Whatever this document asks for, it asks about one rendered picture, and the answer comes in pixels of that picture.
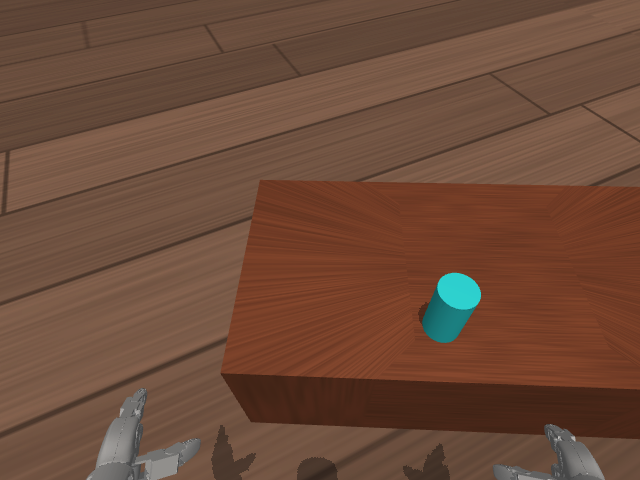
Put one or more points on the right robot hand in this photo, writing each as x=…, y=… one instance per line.
x=574, y=459

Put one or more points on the can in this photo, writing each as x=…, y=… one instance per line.
x=454, y=300

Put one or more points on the left robot hand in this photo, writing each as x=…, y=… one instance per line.
x=122, y=441

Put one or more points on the left robot arm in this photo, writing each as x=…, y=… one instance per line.
x=112, y=471

